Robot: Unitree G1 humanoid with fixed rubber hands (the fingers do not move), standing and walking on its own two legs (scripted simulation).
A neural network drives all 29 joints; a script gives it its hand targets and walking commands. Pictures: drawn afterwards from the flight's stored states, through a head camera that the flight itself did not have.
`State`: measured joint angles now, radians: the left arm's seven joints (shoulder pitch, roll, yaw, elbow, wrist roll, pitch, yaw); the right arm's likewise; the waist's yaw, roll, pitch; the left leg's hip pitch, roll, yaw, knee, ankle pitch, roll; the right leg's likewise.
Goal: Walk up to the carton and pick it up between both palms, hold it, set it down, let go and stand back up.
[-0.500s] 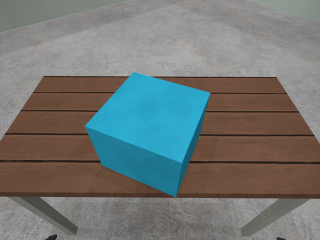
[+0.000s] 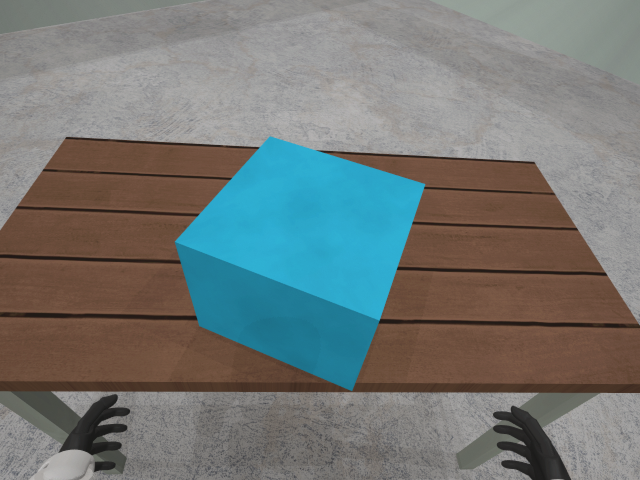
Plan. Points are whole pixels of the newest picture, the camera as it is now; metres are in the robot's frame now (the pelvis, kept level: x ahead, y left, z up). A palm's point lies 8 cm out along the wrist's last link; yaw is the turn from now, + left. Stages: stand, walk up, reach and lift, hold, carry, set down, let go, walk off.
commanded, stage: reach and lift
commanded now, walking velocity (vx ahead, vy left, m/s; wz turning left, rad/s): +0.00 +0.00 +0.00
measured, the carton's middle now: (308, 257) +0.41 +0.02 +0.03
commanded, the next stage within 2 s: none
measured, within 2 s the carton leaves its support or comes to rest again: neither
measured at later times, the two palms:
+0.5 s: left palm (59, 445) +0.18 +0.30 -0.02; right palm (514, 452) +0.16 -0.21 +0.00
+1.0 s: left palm (22, 427) +0.18 +0.31 +0.03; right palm (487, 465) +0.15 -0.16 +0.04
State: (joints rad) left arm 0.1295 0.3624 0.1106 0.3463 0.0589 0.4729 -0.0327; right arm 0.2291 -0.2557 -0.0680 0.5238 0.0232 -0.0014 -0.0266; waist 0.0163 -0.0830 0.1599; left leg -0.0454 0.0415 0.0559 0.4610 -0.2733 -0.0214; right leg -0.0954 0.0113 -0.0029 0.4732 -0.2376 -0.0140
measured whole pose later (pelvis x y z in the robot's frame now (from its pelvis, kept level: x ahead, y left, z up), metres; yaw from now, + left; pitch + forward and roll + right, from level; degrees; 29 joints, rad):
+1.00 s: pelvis +0.02 +0.04 +0.01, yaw -1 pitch -7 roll -2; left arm 0.44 0.50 0.09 -0.08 -0.26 0.14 -0.18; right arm 0.64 -0.03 0.04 -0.29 0.15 0.17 -0.29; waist 0.03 -0.01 0.12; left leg 0.00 0.03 0.08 0.41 -0.28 0.03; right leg 0.01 0.00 0.01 0.28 -0.16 0.03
